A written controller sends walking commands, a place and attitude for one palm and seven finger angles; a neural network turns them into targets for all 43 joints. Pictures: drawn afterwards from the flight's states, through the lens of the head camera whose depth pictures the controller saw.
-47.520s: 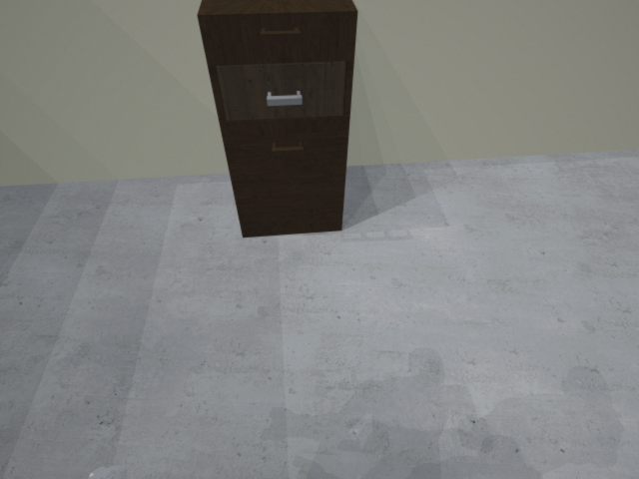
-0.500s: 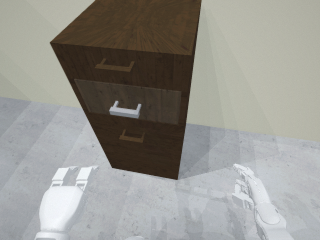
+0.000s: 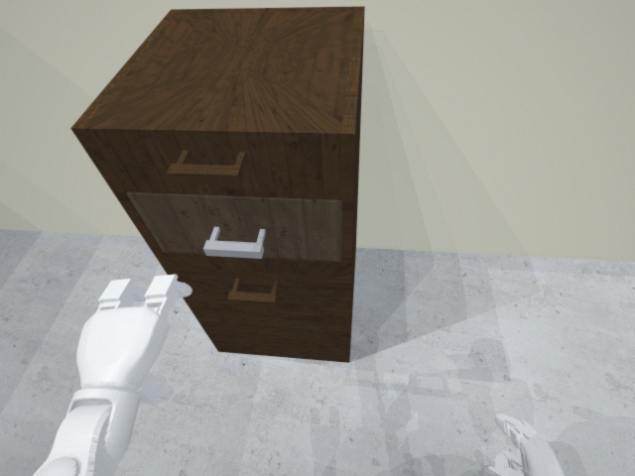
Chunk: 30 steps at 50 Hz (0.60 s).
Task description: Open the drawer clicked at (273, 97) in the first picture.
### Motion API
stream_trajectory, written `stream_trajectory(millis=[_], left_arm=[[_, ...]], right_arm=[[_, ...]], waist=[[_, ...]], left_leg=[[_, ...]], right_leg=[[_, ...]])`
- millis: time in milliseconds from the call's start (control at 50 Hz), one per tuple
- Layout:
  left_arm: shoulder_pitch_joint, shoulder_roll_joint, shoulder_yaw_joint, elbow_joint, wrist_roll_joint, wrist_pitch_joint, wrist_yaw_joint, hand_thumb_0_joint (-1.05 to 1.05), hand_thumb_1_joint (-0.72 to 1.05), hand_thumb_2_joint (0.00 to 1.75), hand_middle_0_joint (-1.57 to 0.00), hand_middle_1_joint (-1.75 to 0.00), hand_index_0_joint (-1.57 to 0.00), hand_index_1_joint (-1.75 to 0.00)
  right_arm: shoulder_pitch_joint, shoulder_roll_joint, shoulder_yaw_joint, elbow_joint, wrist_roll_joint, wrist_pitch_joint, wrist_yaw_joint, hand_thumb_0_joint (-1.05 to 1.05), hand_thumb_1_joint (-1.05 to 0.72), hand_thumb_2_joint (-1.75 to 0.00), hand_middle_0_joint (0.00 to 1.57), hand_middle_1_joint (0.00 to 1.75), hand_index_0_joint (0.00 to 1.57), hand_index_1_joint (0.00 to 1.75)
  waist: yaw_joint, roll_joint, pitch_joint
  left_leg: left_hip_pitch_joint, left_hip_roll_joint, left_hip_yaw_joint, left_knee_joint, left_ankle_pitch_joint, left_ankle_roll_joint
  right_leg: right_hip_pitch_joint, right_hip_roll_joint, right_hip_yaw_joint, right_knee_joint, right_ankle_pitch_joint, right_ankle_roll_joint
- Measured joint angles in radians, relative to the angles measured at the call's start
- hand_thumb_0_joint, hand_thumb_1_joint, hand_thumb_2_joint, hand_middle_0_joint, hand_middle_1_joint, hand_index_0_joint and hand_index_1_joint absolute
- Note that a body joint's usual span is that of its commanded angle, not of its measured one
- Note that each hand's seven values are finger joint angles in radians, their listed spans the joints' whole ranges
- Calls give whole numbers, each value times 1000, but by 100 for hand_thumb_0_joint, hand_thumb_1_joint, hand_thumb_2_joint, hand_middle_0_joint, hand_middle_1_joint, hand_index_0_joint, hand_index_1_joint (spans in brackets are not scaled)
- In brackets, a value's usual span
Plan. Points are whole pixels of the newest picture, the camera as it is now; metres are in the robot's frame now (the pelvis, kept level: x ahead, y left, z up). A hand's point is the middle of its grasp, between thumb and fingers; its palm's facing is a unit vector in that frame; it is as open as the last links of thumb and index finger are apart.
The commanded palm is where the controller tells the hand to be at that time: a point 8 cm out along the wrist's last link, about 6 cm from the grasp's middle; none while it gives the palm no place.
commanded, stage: raise the hand with hooked fingers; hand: left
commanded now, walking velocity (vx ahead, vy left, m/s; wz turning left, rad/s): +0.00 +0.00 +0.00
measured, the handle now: (236, 241) +0.52 +0.22 -0.09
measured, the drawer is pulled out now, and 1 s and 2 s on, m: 0.00 0.00 0.00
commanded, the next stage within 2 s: move the hooked fingers above the handle in 0.82 s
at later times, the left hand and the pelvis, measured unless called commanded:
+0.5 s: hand (128, 285) +0.30 +0.26 +0.10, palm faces +0.01 -0.06 -1.00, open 13.9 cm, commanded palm +0.27 +0.25 +0.15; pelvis +0.00 +0.01 +0.02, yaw +1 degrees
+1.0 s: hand (141, 292) +0.30 +0.24 +0.09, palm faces +0.02 -0.08 -1.00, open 13.9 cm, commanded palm +0.28 +0.24 +0.14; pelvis -0.01 +0.00 +0.02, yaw +1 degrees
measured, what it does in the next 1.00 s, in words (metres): stands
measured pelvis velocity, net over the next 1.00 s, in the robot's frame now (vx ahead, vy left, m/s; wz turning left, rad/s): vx -0.01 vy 0.00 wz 0.01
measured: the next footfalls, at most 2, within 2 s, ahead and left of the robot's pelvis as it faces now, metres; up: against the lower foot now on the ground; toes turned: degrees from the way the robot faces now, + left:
none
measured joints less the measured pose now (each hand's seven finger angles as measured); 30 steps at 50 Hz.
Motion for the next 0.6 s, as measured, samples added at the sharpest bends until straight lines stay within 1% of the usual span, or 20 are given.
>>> stream_trajectory(millis=[80, 160, 280, 380, 480, 540, 600], left_arm=[[-64, 6, -22, 16, -4, 31, -40, 0, -26, 40, -30, -104, -30, -104], [-128, 17, -39, 36, -8, 52, -91, 0, -35, 36, -31, -110, -31, -110], [-232, 37, -52, 83, -20, 62, -169, 0, -44, 32, -32, -116, -31, -116], [-304, 63, -49, 119, -32, 41, -226, -1, -48, 30, -32, -119, -32, -118], [-357, 89, -34, 143, -54, 10, -266, -1, -49, 30, -32, -119, -32, -119], [-359, 90, -15, 151, -71, -4, -286, -1, -49, 30, -32, -120, -32, -120], [-335, 89, -5, 139, -77, -26, -295, -1, -49, 30, -32, -120, -32, -120]], right_arm=[[-27, 3, 2, -9, 13, 3, -4, 2, -91, -90, 20, 30, 20, 30], [-51, 21, 21, -24, 25, 7, -7, 2, -91, -90, 20, 30, 20, 30], [-70, 49, 55, -34, 37, 15, -9, 1, -91, -90, 20, 30, 20, 30], [-65, 61, 73, -27, 40, 22, -13, 1, -91, -90, 20, 30, 20, 30], [-45, 56, 72, -12, 44, 27, -16, 1, -90, -90, 21, 30, 21, 30], [-30, 46, 66, -10, 47, 31, -12, 1, -90, -90, 21, 30, 21, 30], [-13, 33, 56, -10, 44, 33, -8, 1, -90, -90, 21, 30, 21, 30]], waist=[[4, 1, 2], [13, 2, 9], [29, 5, 25], [35, 10, 38], [34, 15, 44], [28, 16, 45], [22, 15, 48]], left_leg=[[37, -5, 3, -29, 12, 5], [80, -10, 3, -68, 30, 8], [129, -15, -7, -118, 58, 10], [152, -17, -16, -150, 76, 10], [162, -18, -21, -172, 89, 11], [162, -18, -17, -183, 95, 11], [158, -17, -13, -190, 99, 12]], right_leg=[[37, -4, 4, -28, 12, 5], [80, -8, 4, -65, 29, 9], [135, -12, -7, -120, 54, 11], [165, -14, -16, -157, 72, 11], [179, -14, -21, -184, 85, 12], [177, -13, -18, -195, 93, 12], [171, -12, -13, -201, 98, 13]])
